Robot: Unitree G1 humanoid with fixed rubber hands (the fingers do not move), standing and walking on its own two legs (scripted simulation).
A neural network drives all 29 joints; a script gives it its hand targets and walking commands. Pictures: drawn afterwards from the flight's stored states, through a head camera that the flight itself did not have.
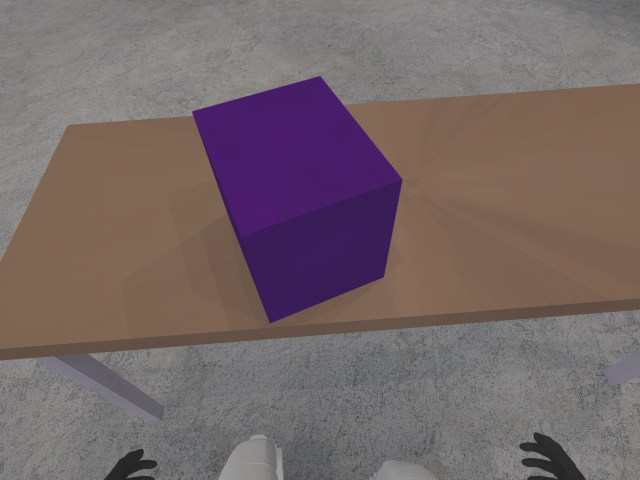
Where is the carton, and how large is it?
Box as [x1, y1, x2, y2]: [192, 76, 402, 322]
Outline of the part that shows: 320,76 192,111 229,218 269,322 380,278 383,276 402,179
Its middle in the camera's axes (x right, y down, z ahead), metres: -0.04 -0.06 +0.60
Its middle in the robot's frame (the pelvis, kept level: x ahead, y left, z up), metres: +0.49 +0.07 +0.02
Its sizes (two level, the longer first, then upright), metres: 0.243 0.198 0.224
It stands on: a table, 0.66 m high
